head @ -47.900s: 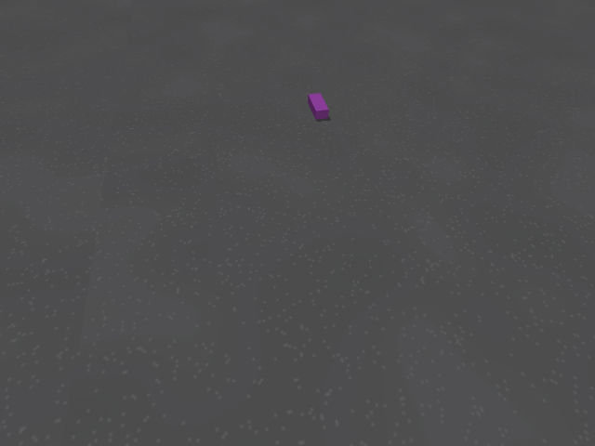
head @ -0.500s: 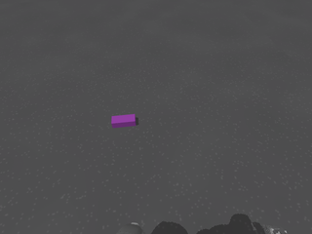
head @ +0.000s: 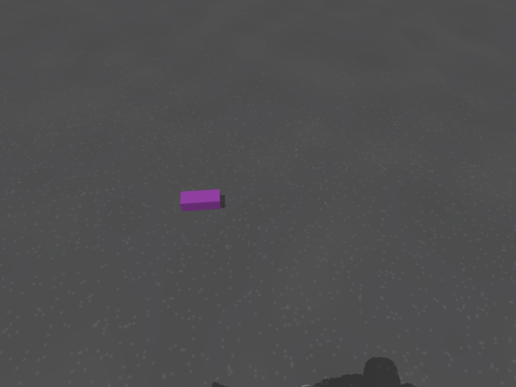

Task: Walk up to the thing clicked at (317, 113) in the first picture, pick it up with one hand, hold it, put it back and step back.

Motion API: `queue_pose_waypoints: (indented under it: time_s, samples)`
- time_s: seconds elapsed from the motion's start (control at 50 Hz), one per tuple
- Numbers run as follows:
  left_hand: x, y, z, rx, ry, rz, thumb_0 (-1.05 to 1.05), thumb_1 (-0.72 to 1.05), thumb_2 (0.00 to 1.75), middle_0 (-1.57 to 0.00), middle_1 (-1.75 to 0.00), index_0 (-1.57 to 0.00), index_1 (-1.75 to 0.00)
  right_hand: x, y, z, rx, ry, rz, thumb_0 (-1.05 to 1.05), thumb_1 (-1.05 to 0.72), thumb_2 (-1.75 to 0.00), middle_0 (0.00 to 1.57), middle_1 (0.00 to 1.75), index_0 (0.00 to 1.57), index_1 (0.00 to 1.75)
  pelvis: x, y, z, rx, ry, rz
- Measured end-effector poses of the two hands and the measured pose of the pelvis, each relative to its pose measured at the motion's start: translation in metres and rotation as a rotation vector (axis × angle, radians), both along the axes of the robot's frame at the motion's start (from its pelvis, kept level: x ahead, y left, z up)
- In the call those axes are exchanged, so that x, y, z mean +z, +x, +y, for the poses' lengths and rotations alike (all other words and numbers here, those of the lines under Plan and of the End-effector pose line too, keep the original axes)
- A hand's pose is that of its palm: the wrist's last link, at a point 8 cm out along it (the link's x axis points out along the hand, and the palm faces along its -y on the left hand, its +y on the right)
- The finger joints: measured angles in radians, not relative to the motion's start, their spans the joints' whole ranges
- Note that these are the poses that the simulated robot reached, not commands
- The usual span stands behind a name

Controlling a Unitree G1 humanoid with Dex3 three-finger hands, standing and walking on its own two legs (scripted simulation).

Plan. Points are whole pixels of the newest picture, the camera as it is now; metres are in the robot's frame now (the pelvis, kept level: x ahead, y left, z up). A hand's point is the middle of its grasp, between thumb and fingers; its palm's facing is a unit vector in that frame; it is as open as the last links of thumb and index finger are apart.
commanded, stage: step back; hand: left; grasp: from above
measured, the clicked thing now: (200, 200) +1.05 +0.27 -0.74
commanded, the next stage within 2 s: stand in 0.44 s
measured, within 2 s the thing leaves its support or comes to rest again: neither
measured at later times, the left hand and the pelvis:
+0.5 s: hand out of the picture +0.14 +0.27 -0.15, palm faces +0.03 -0.94 -0.34, open 7.4 cm; pelvis +0.04 +0.01 +0.00, yaw +2 degrees
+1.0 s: hand out of the picture +0.11 +0.26 -0.14, palm faces +0.01 -0.94 -0.34, open 7.4 cm; pelvis +0.04 +0.00 +0.02, yaw +1 degrees
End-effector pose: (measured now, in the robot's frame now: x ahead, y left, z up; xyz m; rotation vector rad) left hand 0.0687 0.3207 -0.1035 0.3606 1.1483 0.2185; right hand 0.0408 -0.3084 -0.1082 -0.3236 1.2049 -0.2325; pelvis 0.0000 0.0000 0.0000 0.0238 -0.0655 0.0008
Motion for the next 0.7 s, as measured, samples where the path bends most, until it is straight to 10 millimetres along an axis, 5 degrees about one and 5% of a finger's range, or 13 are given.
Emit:
queue_pose_waypoints:
  time_s: [0.2,0.44,0.7]
  samples:
    - [0.001,0.032,-0.035,0.02,-0.019,-0.056,0.01,0.9,0.9,-0.2,-0.3,-0.2,-0.3,-0.02,0.04,-0.008,0.035,0.026,0.033,0.01,-0.9,-0.89,0.2,0.3,0.21,0.3,-0.004,0.019,-0.014,0.029,-0.015,0.017]
    - [-0.01,0.053,-0.011,0.049,-0.046,-0.01,0.01,0.9,0.9,-0.2,-0.3,-0.2,-0.3,-0.009,0.054,0.012,0.034,-0.005,0.085,0.01,-0.9,-0.89,0.2,0.3,0.21,0.3,0.0,0.038,0.006,0.028,-0.023,0.033]
    - [-0.003,0.063,-0.017,0.032,-0.077,0.013,0.01,0.9,0.9,-0.2,-0.3,-0.2,-0.3,0.008,0.11,0.03,0.056,0.027,-0.053,0.01,-0.9,-0.89,0.2,0.3,0.21,0.3,0.013,0.049,0.011,0.024,-0.023,0.007]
